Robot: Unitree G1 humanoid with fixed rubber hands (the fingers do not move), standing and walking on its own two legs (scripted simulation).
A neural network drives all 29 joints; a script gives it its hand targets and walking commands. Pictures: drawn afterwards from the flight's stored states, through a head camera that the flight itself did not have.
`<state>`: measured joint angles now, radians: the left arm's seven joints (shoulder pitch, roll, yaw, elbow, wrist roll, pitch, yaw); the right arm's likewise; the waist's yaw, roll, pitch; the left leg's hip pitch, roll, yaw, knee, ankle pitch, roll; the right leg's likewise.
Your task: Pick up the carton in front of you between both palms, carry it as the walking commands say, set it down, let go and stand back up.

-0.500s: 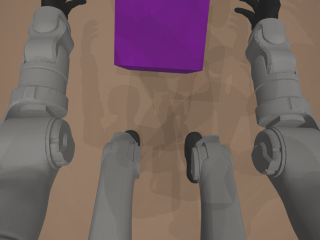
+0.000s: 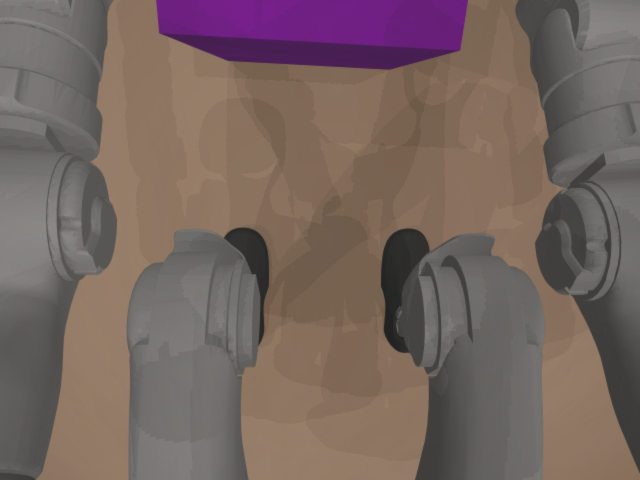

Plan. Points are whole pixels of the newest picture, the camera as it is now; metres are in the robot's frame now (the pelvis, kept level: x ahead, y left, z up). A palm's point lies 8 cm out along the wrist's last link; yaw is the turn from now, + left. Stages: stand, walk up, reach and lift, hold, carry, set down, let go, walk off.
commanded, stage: reach and lift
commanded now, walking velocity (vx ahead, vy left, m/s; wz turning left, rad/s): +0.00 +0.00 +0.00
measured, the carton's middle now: out of the picture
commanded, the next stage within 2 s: none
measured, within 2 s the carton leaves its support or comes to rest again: leaves its support in 0.80 s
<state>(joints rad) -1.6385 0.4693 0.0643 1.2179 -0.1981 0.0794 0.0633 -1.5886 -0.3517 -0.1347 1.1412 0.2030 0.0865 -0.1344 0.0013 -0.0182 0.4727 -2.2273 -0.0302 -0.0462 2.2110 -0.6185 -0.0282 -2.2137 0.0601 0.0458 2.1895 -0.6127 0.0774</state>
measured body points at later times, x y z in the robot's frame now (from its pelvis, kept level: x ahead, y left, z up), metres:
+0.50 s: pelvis -0.01 +0.00 +0.00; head +0.38 +0.02 +0.21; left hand +0.58 +0.18 -0.18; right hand +0.58 -0.12 -0.18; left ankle +0.10 +0.12 -0.34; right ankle +0.11 -0.13 -0.34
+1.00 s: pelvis +0.00 +0.00 +0.03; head +0.33 +0.03 +0.33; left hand +0.55 +0.19 -0.08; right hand +0.56 -0.12 -0.08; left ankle +0.10 +0.13 -0.34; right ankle +0.11 -0.14 -0.34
